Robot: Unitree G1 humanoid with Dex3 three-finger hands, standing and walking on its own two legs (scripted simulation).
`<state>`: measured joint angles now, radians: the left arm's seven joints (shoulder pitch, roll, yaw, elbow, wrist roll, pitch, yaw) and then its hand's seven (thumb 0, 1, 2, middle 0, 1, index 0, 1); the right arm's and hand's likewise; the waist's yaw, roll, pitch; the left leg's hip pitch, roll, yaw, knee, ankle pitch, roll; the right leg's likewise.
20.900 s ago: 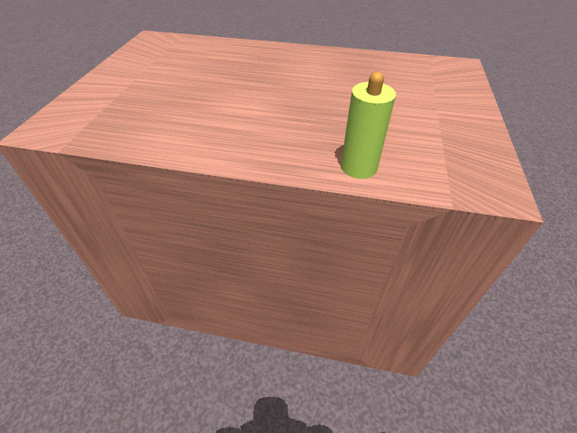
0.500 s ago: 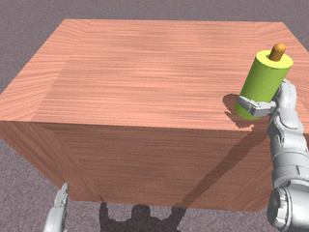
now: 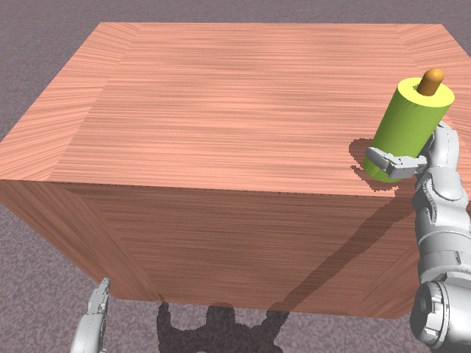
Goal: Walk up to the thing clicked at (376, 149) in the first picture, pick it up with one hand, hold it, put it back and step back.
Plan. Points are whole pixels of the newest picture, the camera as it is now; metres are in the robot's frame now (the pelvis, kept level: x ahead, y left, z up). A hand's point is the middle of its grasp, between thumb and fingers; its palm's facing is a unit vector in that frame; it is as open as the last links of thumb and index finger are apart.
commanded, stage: open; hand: right
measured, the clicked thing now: (406, 126) +0.46 -0.22 +0.16
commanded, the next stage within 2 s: withdraw in 0.34 s
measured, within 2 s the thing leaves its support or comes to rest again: neither
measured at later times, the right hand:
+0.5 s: hand (402, 137) +0.46 -0.23 +0.13, palm faces +0.25 +0.97 +0.01, open 16.3 cm
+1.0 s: hand out of the picture +0.46 -0.31 +0.26, palm faces +0.30 +0.95 -0.10, open 17.7 cm
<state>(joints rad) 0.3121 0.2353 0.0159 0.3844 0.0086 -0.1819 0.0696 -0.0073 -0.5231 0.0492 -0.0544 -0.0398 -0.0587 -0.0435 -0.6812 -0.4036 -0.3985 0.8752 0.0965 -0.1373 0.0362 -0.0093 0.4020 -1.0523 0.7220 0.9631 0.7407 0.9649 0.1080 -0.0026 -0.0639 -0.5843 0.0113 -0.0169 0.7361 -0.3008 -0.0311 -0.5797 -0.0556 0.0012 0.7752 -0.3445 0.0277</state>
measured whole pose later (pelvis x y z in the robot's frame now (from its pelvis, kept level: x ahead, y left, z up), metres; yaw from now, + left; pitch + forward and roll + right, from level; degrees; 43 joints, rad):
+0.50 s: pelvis +0.00 +0.00 +0.00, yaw +0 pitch +9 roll +1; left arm 0.34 0.24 0.02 0.37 0.00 -0.15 0.06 -0.01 -0.53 0.06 -0.06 -0.04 -0.06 -0.05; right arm -0.71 -0.41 -0.41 0.91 0.12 -0.17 0.06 -0.01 0.59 -0.10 0.34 0.22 0.34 0.22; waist 0.09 -0.01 -0.08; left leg -0.59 0.02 -0.02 0.74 -0.31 -0.03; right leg -0.58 -0.05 0.00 0.77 -0.35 0.03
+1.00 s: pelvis +0.02 -0.01 +0.01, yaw +0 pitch +7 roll +1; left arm 0.32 0.26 -0.01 0.46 -0.03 -0.16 0.08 -0.01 -0.52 0.04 -0.06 -0.04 -0.06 -0.05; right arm -0.89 -0.68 -0.43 0.94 0.08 0.05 0.20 -0.02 0.59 -0.04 0.05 0.05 0.05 0.05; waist 0.05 -0.03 -0.10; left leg -0.47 0.03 -0.01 0.64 -0.29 -0.04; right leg -0.46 -0.04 0.00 0.68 -0.33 0.02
